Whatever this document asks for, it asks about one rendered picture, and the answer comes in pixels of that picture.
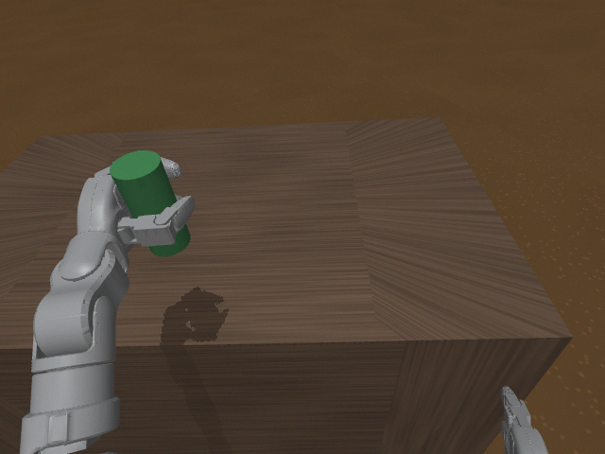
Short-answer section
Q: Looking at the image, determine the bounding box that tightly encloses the can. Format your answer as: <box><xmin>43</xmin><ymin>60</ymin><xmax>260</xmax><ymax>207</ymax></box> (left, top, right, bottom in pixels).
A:
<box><xmin>110</xmin><ymin>150</ymin><xmax>191</xmax><ymax>256</ymax></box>

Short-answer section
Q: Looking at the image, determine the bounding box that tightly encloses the left robot hand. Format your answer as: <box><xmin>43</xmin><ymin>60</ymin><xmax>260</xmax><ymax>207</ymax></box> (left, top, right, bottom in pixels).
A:
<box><xmin>77</xmin><ymin>157</ymin><xmax>195</xmax><ymax>254</ymax></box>

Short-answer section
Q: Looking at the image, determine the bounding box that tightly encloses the left robot arm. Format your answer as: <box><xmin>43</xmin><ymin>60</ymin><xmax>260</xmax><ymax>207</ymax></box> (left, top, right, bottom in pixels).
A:
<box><xmin>20</xmin><ymin>231</ymin><xmax>130</xmax><ymax>454</ymax></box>

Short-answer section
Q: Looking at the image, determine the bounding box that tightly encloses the right robot hand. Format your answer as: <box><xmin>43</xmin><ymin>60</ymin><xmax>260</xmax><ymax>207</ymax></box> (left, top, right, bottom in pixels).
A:
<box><xmin>501</xmin><ymin>386</ymin><xmax>548</xmax><ymax>454</ymax></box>

